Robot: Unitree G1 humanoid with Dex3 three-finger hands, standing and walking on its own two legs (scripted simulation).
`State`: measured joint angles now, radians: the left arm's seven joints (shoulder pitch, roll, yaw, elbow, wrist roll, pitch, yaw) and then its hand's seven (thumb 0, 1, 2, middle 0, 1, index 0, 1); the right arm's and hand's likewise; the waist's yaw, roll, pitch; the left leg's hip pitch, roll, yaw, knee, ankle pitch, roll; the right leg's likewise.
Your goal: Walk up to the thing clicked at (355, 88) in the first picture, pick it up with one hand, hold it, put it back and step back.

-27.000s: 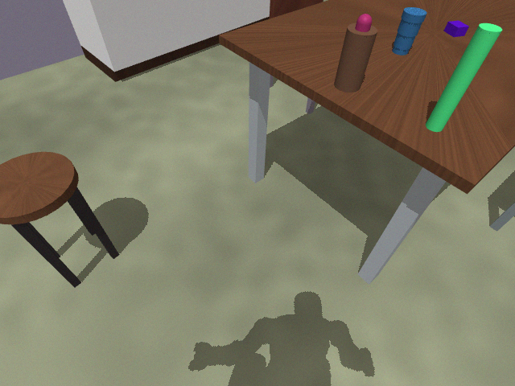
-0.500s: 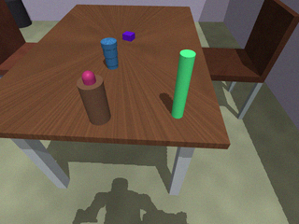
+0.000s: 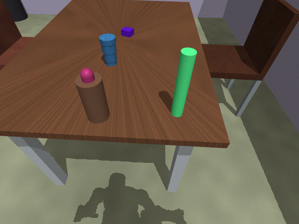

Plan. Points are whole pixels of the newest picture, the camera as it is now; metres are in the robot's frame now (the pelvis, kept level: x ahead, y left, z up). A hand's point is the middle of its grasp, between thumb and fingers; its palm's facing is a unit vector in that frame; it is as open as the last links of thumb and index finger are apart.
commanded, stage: home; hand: left
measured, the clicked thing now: (93, 95) +0.47 +0.20 +0.08
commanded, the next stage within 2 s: stand in 0.78 s
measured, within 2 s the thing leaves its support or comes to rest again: neither
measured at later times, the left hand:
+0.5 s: hand out of the picture +0.09 +0.26 -0.15, palm faces -0.03 -0.94 -0.35, open 17.5 cm
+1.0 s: hand out of the picture +0.08 +0.27 -0.15, palm faces -0.02 -0.94 -0.35, open 16.9 cm
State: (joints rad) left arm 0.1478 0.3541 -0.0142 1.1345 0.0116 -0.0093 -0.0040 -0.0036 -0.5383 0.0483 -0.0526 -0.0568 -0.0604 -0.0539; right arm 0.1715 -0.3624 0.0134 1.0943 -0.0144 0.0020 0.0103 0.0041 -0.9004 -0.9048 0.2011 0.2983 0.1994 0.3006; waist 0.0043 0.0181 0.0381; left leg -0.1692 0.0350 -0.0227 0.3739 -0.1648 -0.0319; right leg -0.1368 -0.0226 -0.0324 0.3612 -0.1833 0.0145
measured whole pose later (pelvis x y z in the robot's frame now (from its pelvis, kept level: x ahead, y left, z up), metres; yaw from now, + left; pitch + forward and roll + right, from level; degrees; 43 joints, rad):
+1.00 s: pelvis +0.01 +0.01 +0.00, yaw +0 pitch -3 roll +0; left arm 0.13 0.35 -0.01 1.13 0.01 0.00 0.00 0.00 -0.48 0.11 -0.10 -0.12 -0.10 -0.11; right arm 0.13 -0.36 0.01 1.12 -0.01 0.00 0.00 0.00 -0.90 -0.90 0.20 0.30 0.20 0.30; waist 0.00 0.01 0.04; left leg -0.13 0.02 -0.01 0.34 -0.17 -0.02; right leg -0.09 -0.04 -0.03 0.32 -0.18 0.03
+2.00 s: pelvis +0.02 +0.01 +0.00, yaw +0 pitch -2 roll +0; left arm 0.12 0.35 0.00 1.12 0.01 0.00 0.00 0.00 0.91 0.90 -0.20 -0.31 -0.21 -0.30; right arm 0.11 -0.36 0.00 1.11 -0.01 0.00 0.00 0.00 -0.90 -0.90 0.20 0.30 0.20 0.30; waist 0.00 0.01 0.06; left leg -0.13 0.02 -0.02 0.34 -0.18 -0.02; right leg -0.09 -0.04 -0.04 0.32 -0.20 0.03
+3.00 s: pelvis +0.02 +0.01 +0.00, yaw +1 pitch -2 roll +0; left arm 0.13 0.35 0.00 1.12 0.01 0.00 0.00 0.01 0.91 0.90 -0.20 -0.30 -0.21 -0.30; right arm 0.12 -0.35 0.00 1.11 -0.01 0.00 0.00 0.00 -0.90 -0.90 0.20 0.30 0.20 0.30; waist 0.00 0.01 0.05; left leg -0.12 0.02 -0.02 0.34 -0.18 -0.02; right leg -0.08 -0.04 -0.04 0.31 -0.19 0.03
